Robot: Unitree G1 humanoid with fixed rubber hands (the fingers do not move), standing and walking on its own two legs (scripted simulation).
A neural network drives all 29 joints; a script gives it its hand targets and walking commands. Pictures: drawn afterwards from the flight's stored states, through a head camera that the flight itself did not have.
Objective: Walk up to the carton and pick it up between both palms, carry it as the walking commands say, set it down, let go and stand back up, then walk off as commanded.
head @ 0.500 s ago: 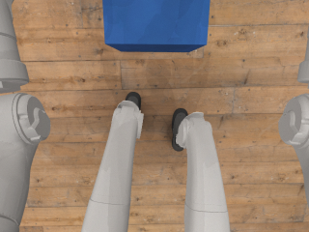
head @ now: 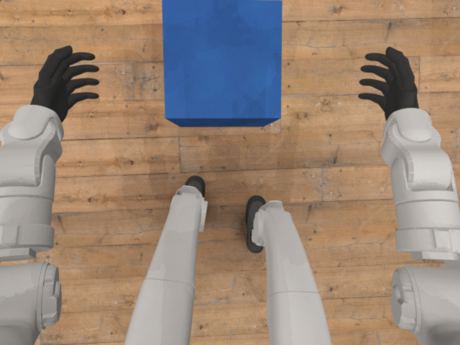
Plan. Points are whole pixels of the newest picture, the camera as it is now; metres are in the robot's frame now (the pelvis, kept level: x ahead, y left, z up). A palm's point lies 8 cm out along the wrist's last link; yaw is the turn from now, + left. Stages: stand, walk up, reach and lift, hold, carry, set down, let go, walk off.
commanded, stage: let go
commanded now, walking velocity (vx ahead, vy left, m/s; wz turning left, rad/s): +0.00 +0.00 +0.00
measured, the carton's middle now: (222, 74) +0.57 +0.07 -0.55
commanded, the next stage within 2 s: stand in 1.04 s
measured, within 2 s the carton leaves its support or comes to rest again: neither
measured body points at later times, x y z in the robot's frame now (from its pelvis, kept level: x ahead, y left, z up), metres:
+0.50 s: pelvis +0.08 -0.02 +0.07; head +0.15 -0.02 +0.51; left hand +0.25 +0.24 -0.02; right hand +0.30 -0.25 -0.02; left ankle +0.11 +0.13 -0.65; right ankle +0.06 -0.11 -0.65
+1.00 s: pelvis +0.09 -0.03 +0.08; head +0.12 -0.02 +0.53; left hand +0.25 +0.22 +0.00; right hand +0.28 -0.26 +0.01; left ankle +0.11 +0.13 -0.65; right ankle +0.06 -0.11 -0.65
